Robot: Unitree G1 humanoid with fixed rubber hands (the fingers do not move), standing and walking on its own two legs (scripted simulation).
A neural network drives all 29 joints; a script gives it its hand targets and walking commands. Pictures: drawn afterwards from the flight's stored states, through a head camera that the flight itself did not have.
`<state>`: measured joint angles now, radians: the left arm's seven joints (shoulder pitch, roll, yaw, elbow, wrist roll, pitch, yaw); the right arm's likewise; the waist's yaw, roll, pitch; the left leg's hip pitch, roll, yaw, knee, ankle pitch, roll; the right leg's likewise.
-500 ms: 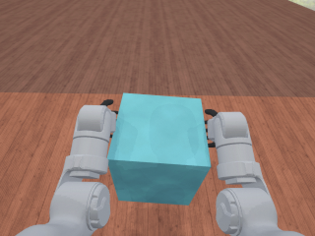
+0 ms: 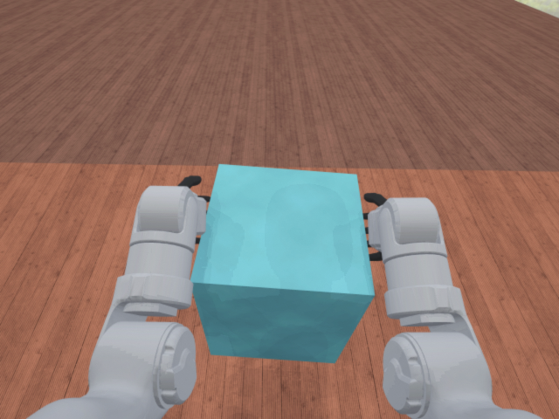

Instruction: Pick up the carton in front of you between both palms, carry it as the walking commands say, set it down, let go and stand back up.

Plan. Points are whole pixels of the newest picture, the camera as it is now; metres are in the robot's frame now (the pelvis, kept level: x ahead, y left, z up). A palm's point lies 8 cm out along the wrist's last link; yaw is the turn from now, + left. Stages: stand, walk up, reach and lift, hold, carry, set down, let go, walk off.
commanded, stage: carry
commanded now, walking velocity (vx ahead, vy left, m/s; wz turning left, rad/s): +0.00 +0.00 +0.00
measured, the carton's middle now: (280, 269) +0.35 +0.00 +0.04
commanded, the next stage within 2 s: none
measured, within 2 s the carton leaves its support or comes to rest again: neither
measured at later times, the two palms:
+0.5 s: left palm (181, 213) +0.35 +0.14 +0.16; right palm (387, 229) +0.35 -0.14 +0.14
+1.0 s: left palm (193, 132) +0.55 +0.16 +0.17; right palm (351, 129) +0.58 -0.12 +0.17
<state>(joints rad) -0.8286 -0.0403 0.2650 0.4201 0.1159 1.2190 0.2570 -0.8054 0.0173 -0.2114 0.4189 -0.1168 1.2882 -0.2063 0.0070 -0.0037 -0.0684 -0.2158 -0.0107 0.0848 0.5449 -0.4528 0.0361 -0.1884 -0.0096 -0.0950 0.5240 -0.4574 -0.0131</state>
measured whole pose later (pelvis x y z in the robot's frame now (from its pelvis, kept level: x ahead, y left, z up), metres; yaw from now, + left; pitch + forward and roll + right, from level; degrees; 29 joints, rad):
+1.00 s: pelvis +0.18 -0.01 -0.01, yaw +2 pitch +1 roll -3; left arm -1.00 -0.06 0.29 0.37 0.13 1.30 0.28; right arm -1.01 -0.05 -0.32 0.38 -0.10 1.40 -0.24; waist 0.08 0.04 0.00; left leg -0.22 0.04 -0.01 1.06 -0.57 0.03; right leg -0.54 0.06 -0.21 0.80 -0.40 -0.12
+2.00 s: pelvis +0.77 -0.02 +0.11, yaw +2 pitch +4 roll +0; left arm -1.02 -0.07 0.36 0.24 0.04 1.33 0.41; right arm -0.99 0.01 -0.37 0.25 -0.16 1.38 -0.20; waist 0.14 -0.02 0.04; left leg -0.72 0.02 0.05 0.97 -0.45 0.04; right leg -0.26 0.00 -0.11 0.48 -0.42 -0.05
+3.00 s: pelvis +1.37 +0.03 +0.18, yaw +1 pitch +4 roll +0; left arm -1.04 0.00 0.36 0.36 0.14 1.33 0.24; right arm -0.98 0.04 -0.28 0.29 -0.11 1.39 -0.29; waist -0.06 0.00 -0.01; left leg -0.44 -0.01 0.11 0.60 -0.37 0.06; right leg -0.54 0.00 -0.01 1.25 -0.50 -0.04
